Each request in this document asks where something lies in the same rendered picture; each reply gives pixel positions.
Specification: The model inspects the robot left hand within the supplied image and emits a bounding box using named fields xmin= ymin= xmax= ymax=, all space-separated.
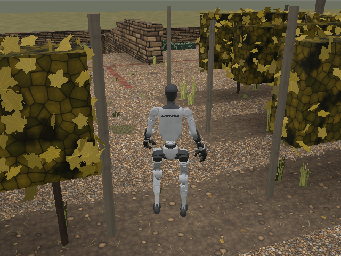
xmin=143 ymin=140 xmax=156 ymax=149

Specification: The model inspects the left robot forearm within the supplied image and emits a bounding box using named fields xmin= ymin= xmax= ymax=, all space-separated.
xmin=144 ymin=128 xmax=151 ymax=142

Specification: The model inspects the robot head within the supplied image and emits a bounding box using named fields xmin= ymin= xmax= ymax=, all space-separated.
xmin=162 ymin=84 xmax=180 ymax=109

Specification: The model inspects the robot left upper arm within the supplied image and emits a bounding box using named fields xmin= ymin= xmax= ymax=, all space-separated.
xmin=146 ymin=107 xmax=160 ymax=135

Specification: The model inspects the robot right hand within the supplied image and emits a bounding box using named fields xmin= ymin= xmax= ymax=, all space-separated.
xmin=195 ymin=148 xmax=207 ymax=162

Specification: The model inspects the robot right upper arm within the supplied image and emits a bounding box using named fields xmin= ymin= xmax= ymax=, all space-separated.
xmin=182 ymin=108 xmax=198 ymax=137

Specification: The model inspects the right robot forearm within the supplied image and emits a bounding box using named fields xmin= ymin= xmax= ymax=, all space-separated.
xmin=193 ymin=129 xmax=205 ymax=151

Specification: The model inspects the right robot foot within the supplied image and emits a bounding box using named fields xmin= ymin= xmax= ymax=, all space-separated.
xmin=180 ymin=203 xmax=188 ymax=217

